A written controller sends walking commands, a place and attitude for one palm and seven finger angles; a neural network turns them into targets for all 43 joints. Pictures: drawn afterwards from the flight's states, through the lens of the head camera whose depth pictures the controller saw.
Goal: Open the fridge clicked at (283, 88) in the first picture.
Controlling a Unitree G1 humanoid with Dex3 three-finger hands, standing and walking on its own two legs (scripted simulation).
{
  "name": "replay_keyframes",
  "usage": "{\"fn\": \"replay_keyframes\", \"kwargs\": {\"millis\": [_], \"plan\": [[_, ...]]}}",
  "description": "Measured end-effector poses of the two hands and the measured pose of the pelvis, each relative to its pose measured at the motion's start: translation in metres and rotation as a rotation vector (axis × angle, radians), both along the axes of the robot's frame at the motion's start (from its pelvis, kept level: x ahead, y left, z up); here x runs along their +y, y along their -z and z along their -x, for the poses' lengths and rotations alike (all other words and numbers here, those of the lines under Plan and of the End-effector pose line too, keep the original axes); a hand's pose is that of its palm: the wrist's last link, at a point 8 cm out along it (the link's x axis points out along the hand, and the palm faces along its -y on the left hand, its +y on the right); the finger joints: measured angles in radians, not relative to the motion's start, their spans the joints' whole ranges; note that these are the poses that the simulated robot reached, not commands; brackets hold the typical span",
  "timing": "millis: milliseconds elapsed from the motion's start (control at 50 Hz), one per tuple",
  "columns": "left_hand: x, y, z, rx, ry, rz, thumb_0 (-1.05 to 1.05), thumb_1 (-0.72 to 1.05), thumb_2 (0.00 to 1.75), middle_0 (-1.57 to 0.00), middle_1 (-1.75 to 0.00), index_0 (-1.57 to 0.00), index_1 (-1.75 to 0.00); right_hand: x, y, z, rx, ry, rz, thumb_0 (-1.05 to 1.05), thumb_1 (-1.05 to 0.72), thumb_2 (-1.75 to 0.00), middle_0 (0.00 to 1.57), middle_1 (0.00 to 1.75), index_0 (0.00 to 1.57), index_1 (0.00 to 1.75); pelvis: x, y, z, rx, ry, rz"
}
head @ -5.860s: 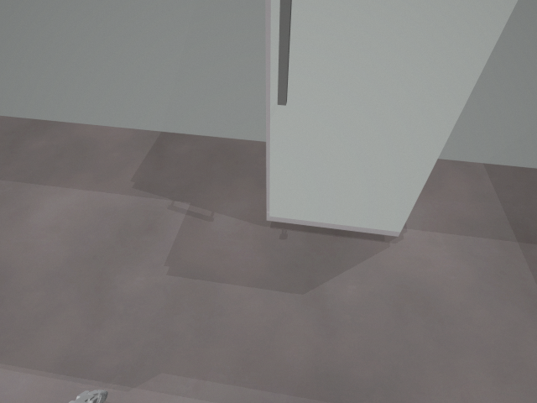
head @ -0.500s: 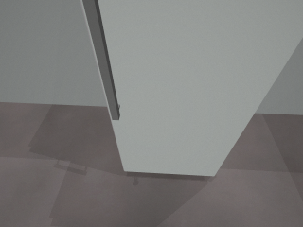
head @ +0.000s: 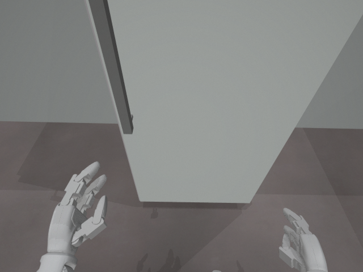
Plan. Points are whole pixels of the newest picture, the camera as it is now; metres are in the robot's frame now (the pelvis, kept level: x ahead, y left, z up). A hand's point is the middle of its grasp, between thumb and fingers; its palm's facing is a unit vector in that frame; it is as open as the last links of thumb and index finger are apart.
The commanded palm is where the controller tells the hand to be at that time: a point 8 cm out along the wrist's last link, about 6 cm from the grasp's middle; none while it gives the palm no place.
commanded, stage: raise the hand to about handle height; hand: left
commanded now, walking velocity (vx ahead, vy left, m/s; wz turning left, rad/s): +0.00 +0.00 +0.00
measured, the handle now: (113, 51) +0.54 +0.17 +0.23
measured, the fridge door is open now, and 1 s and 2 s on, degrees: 0 0 0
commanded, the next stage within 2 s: move the hooked fingers beside the handle in 1.80 s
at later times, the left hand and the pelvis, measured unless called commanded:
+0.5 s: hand (70, 214) +0.22 +0.22 +0.05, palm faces +0.02 -1.00 -0.06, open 10.9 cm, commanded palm +0.18 +0.28 +0.07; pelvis +0.01 +0.02 -0.01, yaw +2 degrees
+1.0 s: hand (32, 180) +0.26 +0.28 +0.12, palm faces +0.08 -0.99 -0.08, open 13.6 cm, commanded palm +0.22 +0.33 +0.13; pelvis +0.02 +0.02 +0.02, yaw +2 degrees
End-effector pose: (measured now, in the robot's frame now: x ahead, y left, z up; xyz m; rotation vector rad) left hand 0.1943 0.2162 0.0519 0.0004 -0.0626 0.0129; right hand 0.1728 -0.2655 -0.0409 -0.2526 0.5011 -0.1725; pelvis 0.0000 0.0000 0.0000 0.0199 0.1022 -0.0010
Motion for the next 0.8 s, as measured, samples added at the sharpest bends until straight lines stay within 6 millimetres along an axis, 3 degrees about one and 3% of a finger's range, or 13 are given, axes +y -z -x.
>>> {"fn": "replay_keyframes", "kwargs": {"millis": [60,120,180,220,300,380,460,540,680,800], "plan": [[0.001,0.026,0.018,0.065,0.051,0.017,0.01,0.69,0.80,-0.21,-0.45,-0.21,-0.45,0.000,-0.015,-0.032,-0.081,-0.029,0.034,0.01,-0.91,-0.90,0.20,0.30,0.20,0.29,0.000,0.012,-0.001,0.026,0.002,0.000],[0.014,0.047,0.045,0.184,-0.022,0.034,0.01,0.61,0.77,-0.22,-0.49,-0.22,-0.49,0.009,-0.020,-0.055,-0.110,-0.066,0.057,0.01,-0.91,-0.90,0.20,0.30,0.20,0.29,0.001,0.019,-0.003,0.043,-0.010,0.010],[0.032,0.046,0.065,0.197,-0.124,0.001,0.02,0.54,0.74,-0.23,-0.54,-0.23,-0.53,0.028,-0.013,-0.067,-0.097,-0.122,0.060,0.01,-0.91,-0.90,0.20,0.30,0.20,0.29,0.002,0.025,-0.004,0.058,-0.033,0.029],[0.040,0.036,0.067,0.140,-0.151,-0.029,0.02,0.49,0.72,-0.23,-0.57,-0.23,-0.56,0.043,-0.001,-0.068,-0.066,-0.164,0.047,0.01,-0.91,-0.90,0.20,0.30,0.20,0.29,0.003,0.028,-0.003,0.066,-0.050,0.043],[0.043,0.015,0.045,0.034,-0.077,-0.064,0.02,0.40,0.68,-0.23,-0.63,-0.23,-0.62,0.071,0.029,-0.056,0.021,-0.207,-0.016,0.01,-0.90,-0.90,0.20,0.30,0.20,0.29,0.007,0.031,-0.001,0.072,-0.067,0.064],[0.043,0.007,0.014,0.082,0.026,-0.071,0.01,0.30,0.64,-0.24,-0.69,-0.24,-0.68,0.089,0.047,-0.029,0.112,-0.163,-0.098,0.01,-0.90,-0.90,0.20,0.30,0.21,0.30,0.012,0.024,-0.003,0.071,-0.059,0.063],[0.054,-0.001,-0.003,0.152,0.015,-0.057,0.01,0.21,0.60,-0.25,-0.75,-0.25,-0.74,0.090,0.049,-0.004,0.167,-0.090,-0.135,0.01,-0.90,-0.90,0.21,0.30,0.21,0.30,0.016,0.014,-0.009,0.063,-0.042,0.054],[0.067,-0.015,-0.008,0.135,-0.036,-0.067,0.01,0.12,0.56,-0.26,-0.81,-0.25,-0.80,0.077,0.044,0.011,0.191,-0.049,-0.110,0.01,-0.90,-0.90,0.21,0.30,0.21,0.30,0.020,0.007,-0.015,0.056,-0.033,0.049],[0.079,-0.028,-0.013,0.097,-0.037,-0.083,0.01,-0.04,0.49,-0.27,-0.91,-0.26,-0.91,0.049,0.028,0.008,0.169,-0.030,-0.017,0.01,-0.90,-0.90,0.21,0.30,0.21,0.30,0.025,0.000,-0.020,0.035,-0.036,0.051],[0.089,-0.044,-0.022,0.068,-0.038,-0.090,0.00,-0.18,0.43,-0.28,-1.00,-0.27,-1.00,0.044,0.008,-0.012,0.093,-0.041,0.014,0.01,-0.90,-0.90,0.20,0.30,0.20,0.30,0.024,-0.007,-0.022,0.004,-0.040,0.051]]}}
